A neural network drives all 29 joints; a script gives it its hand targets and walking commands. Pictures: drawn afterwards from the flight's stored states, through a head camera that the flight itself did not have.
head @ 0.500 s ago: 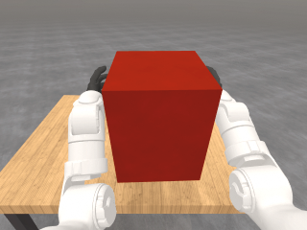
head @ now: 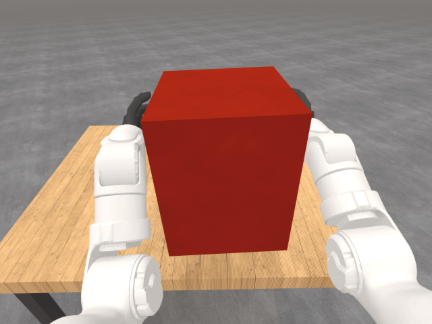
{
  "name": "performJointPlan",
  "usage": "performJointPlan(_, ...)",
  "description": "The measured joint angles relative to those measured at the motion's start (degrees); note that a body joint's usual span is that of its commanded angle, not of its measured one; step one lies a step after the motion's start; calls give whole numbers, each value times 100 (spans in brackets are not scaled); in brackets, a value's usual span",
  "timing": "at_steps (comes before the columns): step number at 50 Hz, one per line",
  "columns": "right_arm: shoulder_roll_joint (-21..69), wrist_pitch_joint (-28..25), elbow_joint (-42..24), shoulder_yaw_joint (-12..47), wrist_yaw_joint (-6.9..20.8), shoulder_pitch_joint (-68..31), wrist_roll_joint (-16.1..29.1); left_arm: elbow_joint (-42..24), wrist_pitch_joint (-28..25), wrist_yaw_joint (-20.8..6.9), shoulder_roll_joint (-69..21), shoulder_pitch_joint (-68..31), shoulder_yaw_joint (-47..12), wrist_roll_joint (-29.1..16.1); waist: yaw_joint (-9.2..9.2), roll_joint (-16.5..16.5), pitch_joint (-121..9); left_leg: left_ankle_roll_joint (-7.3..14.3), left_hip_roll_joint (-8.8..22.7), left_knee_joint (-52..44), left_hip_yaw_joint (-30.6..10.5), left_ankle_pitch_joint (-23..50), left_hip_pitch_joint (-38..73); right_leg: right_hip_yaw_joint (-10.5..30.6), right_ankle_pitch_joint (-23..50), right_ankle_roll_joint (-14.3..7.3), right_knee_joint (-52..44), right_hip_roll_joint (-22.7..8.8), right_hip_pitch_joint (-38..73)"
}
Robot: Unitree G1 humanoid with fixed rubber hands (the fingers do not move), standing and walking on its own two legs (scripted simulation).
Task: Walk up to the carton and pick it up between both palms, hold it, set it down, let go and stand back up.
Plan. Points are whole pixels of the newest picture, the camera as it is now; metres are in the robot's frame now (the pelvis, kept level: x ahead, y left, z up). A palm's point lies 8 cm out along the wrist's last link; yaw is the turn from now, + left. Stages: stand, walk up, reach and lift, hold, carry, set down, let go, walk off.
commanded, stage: hold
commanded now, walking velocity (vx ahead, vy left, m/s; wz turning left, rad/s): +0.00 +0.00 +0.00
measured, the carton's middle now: (223, 157) +0.34 -0.01 +0.21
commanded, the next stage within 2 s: none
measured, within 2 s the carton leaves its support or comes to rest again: neither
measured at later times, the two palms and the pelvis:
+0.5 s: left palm (130, 131) +0.36 +0.15 +0.25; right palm (297, 124) +0.38 -0.14 +0.25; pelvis +0.00 +0.00 +0.00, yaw +0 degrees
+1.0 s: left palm (123, 113) +0.35 +0.15 +0.29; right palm (300, 110) +0.38 -0.14 +0.28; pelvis +0.01 +0.00 +0.00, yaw +0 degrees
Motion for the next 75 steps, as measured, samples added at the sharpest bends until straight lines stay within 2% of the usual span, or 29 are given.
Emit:
performJointPlan(5,1,-421,-444,101,-82,164,257,-445,-210,664,1,7,0,-678,0,-26,37,-29,2,0,0,3,-33,0,-4,-3,11,1,-38)
performJointPlan(8,5,-585,-710,147,-127,185,342,-749,-304,830,1,4,1,-841,0,47,-357,-31,2,-1,0,-66,-33,0,-65,-3,4,1,-35)
performJointPlan(10,5,-563,-708,147,-143,173,342,-750,-298,788,1,4,2,-785,0,84,-673,-31,2,-1,0,-117,-34,0,-112,-2,2,1,-36)
performJointPlan(11,2,-512,-677,147,-151,159,326,-720,-267,675,1,-2,6,-656,0,89,-787,-30,2,0,0,-135,-32,0,-128,-1,0,1,-33)
performJointPlan(15,-26,-147,-149,148,-150,-52,226,-298,2,17,21,-77,83,-63,0,31,-778,-23,2,0,0,-137,46,0,-131,-1,-7,1,49)
performJointPlan(17,-28,10,139,148,-131,-132,176,-71,126,-125,41,-77,94,77,0,-22,-635,-23,2,0,0,-108,47,0,-112,-1,1,1,47)
performJointPlan(19,-28,55,257,148,-120,-146,148,55,142,-151,41,-77,106,90,0,-84,-390,-23,2,0,0,-70,45,0,-70,-2,2,1,45)
performJointPlan(21,-28,-8,260,148,-109,-147,146,56,82,-98,42,-78,105,48,0,-136,-103,-26,2,0,0,-29,45,0,-28,-6,2,1,45)
performJointPlan(24,-29,-289,241,147,-90,-120,205,-9,-98,307,37,-80,104,-336,1,-166,98,-50,4,-1,0,-2,26,0,-8,-15,10,2,22)
performJointPlan(27,-29,-537,-72,154,-89,-16,359,-371,-198,748,-21,-82,105,-684,1,-109,-19,-66,9,-1,0,-29,3,0,-34,-18,7,7,0)
performJointPlan(29,-29,-617,-305,155,-99,18,407,-587,-259,867,-42,-82,105,-805,1,-26,-240,-66,10,-1,0,-73,5,0,-77,-18,6,8,2)
performJointPlan(32,-34,-574,-352,155,-132,-8,403,-610,-276,797,-43,-81,107,-725,1,108,-639,-47,10,-1,0,-147,3,0,-143,-10,-3,9,4)
performJointPlan(37,-44,-139,-121,156,-182,-18,333,-299,-1,78,-23,-83,115,-70,0,119,-728,-29,10,0,0,-155,24,0,-145,-1,-15,9,31)
performJointPlan(40,-44,47,51,156,-187,-18,301,-82,123,-63,-21,-83,122,53,0,31,-443,-29,10,0,0,-100,21,0,-92,-1,-14,10,28)
performJointPlan(43,-44,-16,58,155,-183,-19,300,-71,57,-17,-21,-84,121,15,1,-75,-43,-29,10,0,0,-31,21,0,-24,-2,-14,10,29)
performJointPlan(45,-44,-120,-19,160,-183,5,341,-137,-19,205,-21,-80,120,-193,1,-124,109,-38,11,0,0,-3,24,0,0,-6,-11,10,30)
performJointPlan(48,-42,-327,-470,235,-195,165,478,-610,-82,619,-61,-39,120,-591,1,-129,49,-60,14,-1,0,-12,28,0,-10,-12,-8,12,32)
performJointPlan(50,-34,-455,-654,236,-199,180,500,-814,-169,766,-72,-41,121,-745,1,-69,-172,-60,14,-1,0,-48,30,0,-43,-12,-8,12,34)
performJointPlan(53,-34,-464,-617,236,-190,120,421,-794,-224,734,-72,-54,123,-682,1,45,-595,-59,14,-1,0,-114,29,0,-104,-12,-9,12,33)
performJointPlan(58,-37,-113,138,237,-117,-199,123,-127,-20,-33,38,-204,187,33,1,79,-733,-27,12,0,-1,-115,32,0,-121,-12,10,13,28)
performJointPlan(61,-37,64,373,237,-115,-230,77,174,58,-187,74,-209,186,119,1,19,-484,-27,12,0,0,-74,34,0,-90,-12,21,13,26)
performJointPlan(64,-37,-28,399,237,-111,-231,73,209,-39,-90,74,-211,185,43,1,-52,-136,-28,12,0,0,-28,34,0,-40,-15,21,13,26)
performJointPlan(70,-38,-472,-56,240,-135,-89,343,-258,-296,610,39,-212,184,-618,1,-53,-154,-52,13,-1,0,-55,40,0,-70,-19,23,13,31)
performJointPlan(73,-38,-518,-117,240,-157,-88,346,-289,-372,630,39,-211,186,-653,1,9,-491,-52,14,-1,-1,-120,39,0,-129,-19,18,13,32)
performJointPlan(75,-38,-458,-111,240,-169,-91,341,-282,-331,524,39,-211,187,-527,1,22,-642,-47,13,-1,-1,-148,37,0,-153,-16,15,13,31)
